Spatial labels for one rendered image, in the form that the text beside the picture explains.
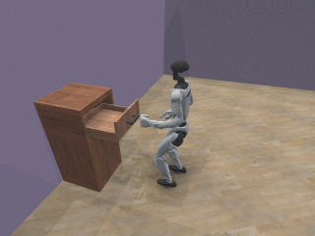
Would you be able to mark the cabinet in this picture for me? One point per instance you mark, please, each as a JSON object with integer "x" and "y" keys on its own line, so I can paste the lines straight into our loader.
{"x": 82, "y": 160}

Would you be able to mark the robot right thigh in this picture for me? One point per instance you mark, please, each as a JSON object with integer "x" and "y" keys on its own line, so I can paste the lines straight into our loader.
{"x": 170, "y": 131}

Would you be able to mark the handle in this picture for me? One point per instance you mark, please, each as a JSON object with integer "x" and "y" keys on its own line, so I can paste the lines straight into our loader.
{"x": 134, "y": 120}

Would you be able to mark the robot right hand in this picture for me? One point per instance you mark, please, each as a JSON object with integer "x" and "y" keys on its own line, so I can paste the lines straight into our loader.
{"x": 168, "y": 112}

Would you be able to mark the robot left forearm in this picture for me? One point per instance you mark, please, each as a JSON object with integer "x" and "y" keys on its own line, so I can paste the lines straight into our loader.
{"x": 165, "y": 124}

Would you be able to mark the robot right upper arm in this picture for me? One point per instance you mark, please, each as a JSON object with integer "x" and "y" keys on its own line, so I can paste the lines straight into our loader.
{"x": 191, "y": 96}

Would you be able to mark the humanoid robot head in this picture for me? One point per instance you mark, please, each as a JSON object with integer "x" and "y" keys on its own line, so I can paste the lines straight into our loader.
{"x": 179, "y": 66}

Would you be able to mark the robot left hand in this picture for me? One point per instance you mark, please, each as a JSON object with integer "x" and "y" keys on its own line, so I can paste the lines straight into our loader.
{"x": 145, "y": 121}

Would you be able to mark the robot left upper arm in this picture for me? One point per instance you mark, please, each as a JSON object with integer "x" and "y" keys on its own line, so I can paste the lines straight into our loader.
{"x": 176, "y": 100}

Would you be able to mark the drawer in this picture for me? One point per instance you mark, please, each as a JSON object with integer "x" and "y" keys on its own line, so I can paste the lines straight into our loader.
{"x": 108, "y": 122}

